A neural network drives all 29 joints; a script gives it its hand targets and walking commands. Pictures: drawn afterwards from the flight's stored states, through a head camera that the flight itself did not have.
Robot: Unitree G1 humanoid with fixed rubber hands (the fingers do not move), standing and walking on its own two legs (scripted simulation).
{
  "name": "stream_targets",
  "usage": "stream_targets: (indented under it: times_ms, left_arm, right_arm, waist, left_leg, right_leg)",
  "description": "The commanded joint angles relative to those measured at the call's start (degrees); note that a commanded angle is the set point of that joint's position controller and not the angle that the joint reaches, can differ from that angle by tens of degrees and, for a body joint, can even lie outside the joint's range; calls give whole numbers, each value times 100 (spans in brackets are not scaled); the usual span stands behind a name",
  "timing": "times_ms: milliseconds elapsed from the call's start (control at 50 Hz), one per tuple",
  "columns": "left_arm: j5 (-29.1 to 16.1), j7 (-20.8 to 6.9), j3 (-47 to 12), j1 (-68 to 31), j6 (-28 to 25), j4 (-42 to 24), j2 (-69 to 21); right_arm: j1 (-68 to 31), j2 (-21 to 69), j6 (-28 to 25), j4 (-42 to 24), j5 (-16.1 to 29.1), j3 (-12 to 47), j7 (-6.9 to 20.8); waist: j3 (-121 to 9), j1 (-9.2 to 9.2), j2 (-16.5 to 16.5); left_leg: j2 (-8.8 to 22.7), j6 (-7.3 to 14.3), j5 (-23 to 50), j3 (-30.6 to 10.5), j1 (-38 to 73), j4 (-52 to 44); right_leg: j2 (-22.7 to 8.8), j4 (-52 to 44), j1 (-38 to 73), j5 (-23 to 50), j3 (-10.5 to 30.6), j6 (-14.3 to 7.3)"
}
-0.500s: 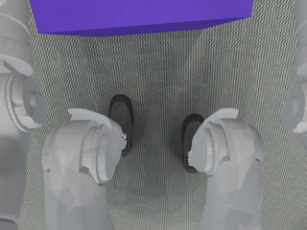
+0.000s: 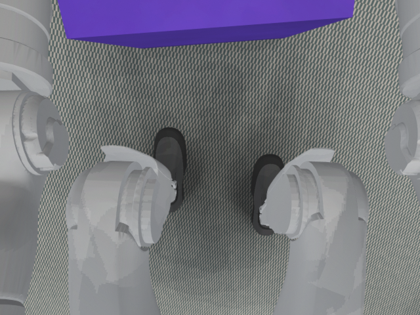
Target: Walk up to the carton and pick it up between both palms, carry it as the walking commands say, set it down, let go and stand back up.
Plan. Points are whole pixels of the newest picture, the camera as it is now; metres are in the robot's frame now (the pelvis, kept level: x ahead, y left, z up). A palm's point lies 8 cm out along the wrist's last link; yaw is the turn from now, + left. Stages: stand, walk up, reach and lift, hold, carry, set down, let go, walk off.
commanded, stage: reach and lift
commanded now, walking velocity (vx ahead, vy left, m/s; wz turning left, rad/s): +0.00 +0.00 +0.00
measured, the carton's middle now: out of the picture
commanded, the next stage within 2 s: none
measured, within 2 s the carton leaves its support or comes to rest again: leaves its support in 1.06 s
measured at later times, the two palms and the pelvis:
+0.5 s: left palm out of the picture +0.57 +0.23 -0.15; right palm out of the picture +0.60 -0.15 -0.16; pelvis +0.00 +0.00 +0.01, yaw +0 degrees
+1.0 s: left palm out of the picture +0.57 +0.22 -0.15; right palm out of the picture +0.59 -0.15 -0.16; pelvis +0.01 +0.01 +0.00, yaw -1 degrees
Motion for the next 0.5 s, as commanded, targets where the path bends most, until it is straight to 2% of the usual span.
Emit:
stream_targets:
  times_ms: [0, 200, 320, 400, 480]
  left_arm:
    - [-32, 23, -49, -1634, -119, -553, 507]
    - [15, 106, -129, -1671, -157, -487, 62]
    - [-113, 30, -372, -1789, -172, -566, -546]
    - [-179, -119, -613, -2044, -143, -695, -1219]
    - [-114, -511, -891, -2509, -21, -881, -2672]
  right_arm:
    - [-1743, -596, -129, -560, -47, -85, -42]
    - [-1725, -203, -168, -509, -233, -124, -67]
    - [-1848, 405, -180, -638, -161, 122, 40]
    - [-2003, 1086, -160, -780, -147, 308, 199]
    - [-2212, 2603, -58, -975, -211, 531, 591]
  waist:
    - [-7455, -5, -79]
    - [-7363, -47, 15]
    - [-7320, -43, -11]
    - [-7303, -53, -18]
    - [-7126, -27, -90]
  left_leg:
    - [-126, 13, 2106, -86, 4960, -277]
    - [-206, -14, 2226, -86, 5133, -300]
    - [-245, -7, 2284, -41, 5131, -327]
    - [-272, -10, 2271, -11, 5145, -332]
    - [-348, -9, 2117, 58, 4974, -321]
  right_leg:
    - [-137, -1364, 2134, 1694, 42, 126]
    - [-72, -1399, 1986, 1678, -1, 110]
    - [-41, -1422, 2070, 1746, -36, 100]
    - [-19, -1429, 2141, 1747, -79, 81]
    - [69, -1406, 2219, 1747, -136, 54]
